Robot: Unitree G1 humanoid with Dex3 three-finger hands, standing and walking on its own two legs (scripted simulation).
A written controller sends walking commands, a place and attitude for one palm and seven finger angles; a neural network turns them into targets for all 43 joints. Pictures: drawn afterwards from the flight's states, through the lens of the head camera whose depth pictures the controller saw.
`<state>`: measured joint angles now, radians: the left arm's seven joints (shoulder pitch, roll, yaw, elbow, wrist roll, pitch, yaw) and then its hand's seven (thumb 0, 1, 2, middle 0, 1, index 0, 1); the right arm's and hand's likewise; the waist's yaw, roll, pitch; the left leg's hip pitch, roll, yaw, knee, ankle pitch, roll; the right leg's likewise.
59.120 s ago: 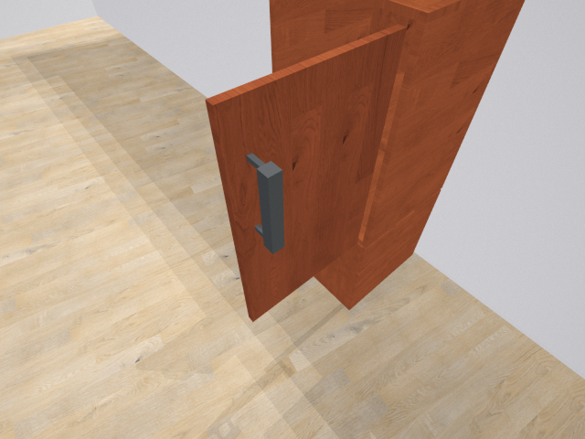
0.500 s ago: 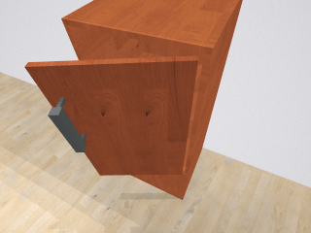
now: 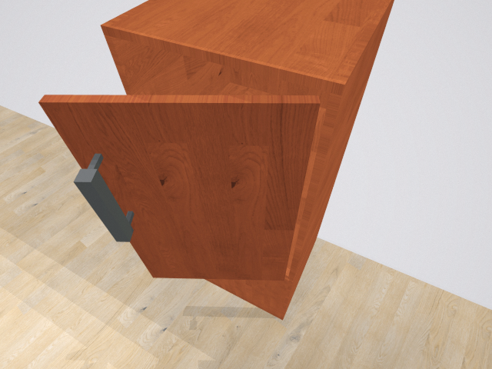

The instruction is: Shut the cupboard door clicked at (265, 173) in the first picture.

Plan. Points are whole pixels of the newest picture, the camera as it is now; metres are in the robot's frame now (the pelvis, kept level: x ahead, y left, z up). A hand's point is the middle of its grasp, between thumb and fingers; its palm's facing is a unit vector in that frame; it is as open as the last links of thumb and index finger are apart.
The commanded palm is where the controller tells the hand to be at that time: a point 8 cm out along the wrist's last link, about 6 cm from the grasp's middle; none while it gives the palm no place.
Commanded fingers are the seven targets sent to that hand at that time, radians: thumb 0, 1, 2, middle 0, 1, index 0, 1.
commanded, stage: look again from close up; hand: left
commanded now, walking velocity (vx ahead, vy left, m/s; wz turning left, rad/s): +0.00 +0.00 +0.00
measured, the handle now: (112, 199) +0.37 +0.26 +0.06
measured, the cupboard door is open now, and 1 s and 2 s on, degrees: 26 26 26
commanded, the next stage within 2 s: shuffle to correct the standing spot in 0.42 s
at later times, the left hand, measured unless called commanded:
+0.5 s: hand out of the picture +0.00 +0.19 -0.17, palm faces +0.03 -0.98 -0.22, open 7.3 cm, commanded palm none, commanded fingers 0.00 0.90 0.90 -0.20 -0.30 -0.20 -0.30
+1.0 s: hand out of the picture -0.01 +0.24 -0.19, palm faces +0.04 -0.97 -0.23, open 7.4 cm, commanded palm none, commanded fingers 0.00 0.90 0.90 -0.20 -0.30 -0.20 -0.30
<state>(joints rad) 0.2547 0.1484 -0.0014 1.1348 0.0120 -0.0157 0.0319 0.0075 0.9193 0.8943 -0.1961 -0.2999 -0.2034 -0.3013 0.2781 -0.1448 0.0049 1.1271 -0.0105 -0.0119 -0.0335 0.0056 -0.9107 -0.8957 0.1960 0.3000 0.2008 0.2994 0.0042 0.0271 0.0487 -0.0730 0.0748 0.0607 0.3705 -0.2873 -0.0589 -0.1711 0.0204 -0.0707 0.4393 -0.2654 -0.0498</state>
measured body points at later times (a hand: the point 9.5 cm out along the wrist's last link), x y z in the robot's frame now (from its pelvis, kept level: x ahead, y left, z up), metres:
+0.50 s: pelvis +0.00 +0.01 +0.00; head +0.02 +0.00 +0.45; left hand +0.00 +0.24 -0.15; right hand -0.02 -0.19 -0.17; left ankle -0.06 +0.15 -0.74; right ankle -0.02 -0.08 -0.74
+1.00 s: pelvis -0.06 +0.05 -0.01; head -0.02 +0.06 +0.44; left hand -0.01 +0.29 -0.17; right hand -0.03 -0.19 -0.16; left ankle -0.06 +0.15 -0.74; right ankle -0.03 -0.08 -0.73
